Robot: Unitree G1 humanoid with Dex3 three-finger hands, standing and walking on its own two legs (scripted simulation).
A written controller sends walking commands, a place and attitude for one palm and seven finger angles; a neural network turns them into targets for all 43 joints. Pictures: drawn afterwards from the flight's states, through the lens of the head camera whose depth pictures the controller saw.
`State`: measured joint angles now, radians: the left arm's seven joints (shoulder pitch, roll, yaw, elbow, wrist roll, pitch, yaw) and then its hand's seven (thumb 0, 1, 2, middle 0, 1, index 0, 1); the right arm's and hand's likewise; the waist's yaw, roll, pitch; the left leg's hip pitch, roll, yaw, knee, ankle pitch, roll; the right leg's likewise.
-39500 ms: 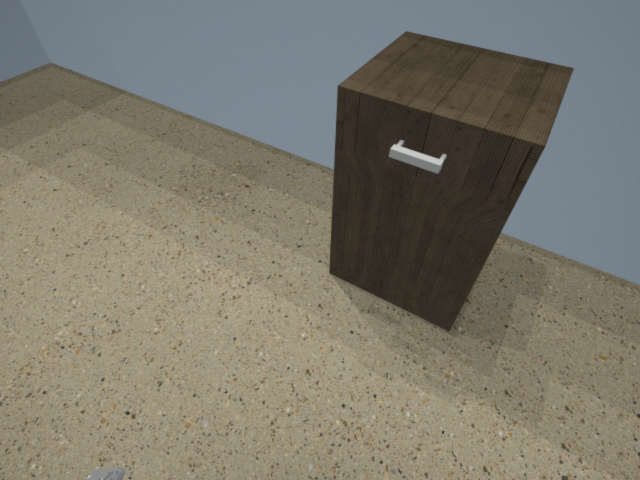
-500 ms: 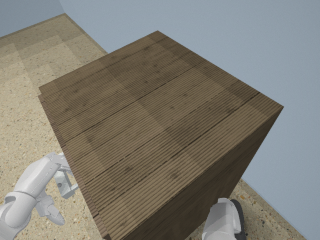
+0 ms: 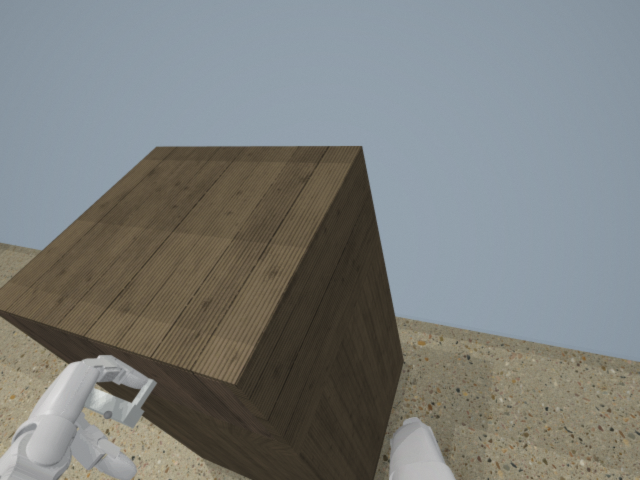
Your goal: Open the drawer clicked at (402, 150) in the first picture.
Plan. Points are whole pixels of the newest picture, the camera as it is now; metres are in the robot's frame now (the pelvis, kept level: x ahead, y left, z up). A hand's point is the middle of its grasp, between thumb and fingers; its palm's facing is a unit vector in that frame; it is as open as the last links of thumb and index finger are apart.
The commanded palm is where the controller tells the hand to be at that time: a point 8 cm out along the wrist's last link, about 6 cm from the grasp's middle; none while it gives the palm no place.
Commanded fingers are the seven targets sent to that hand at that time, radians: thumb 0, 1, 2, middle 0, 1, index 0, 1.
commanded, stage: relax the arm and regain balance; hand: left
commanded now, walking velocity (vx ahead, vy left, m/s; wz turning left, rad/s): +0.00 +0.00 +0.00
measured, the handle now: (112, 389) +0.30 +0.30 +0.01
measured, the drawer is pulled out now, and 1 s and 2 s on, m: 0.00 0.16 0.17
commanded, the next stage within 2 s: step back with the hand held close in 0.78 s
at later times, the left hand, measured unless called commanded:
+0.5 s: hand (69, 462) +0.19 +0.29 +0.05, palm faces -0.38 -0.54 -0.75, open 12.9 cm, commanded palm none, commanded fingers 0.00 -0.50 0.30 -0.15 -0.30 -0.15 -0.30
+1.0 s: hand out of the picture +0.09 +0.34 +0.05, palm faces -0.37 -0.54 -0.75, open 10.8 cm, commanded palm +0.04 +0.31 +0.11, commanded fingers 0.00 0.90 0.90 -0.20 -0.30 -0.20 -0.30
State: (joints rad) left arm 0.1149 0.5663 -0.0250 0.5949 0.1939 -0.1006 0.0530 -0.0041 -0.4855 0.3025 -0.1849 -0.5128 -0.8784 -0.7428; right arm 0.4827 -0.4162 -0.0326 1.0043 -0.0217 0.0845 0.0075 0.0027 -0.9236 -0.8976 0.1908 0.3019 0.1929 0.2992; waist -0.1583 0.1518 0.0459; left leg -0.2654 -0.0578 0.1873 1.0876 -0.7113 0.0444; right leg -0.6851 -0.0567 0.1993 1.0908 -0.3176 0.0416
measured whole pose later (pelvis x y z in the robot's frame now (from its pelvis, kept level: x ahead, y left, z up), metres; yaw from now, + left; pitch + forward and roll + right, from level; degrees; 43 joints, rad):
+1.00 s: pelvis -0.14 +0.05 +0.09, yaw -8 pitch -1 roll +1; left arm 0.30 0.68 -0.01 0.38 0.18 0.03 0.07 0.00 -0.13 0.46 -0.03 -0.24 -0.67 -0.67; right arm 0.19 -0.34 -0.02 0.78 0.03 -0.04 0.00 0.01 -0.90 -0.90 0.20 0.30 0.20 0.30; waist -0.09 0.03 0.10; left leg -0.25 -0.06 0.02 0.42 -0.15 0.05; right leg -0.23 0.00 0.05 0.49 -0.26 -0.01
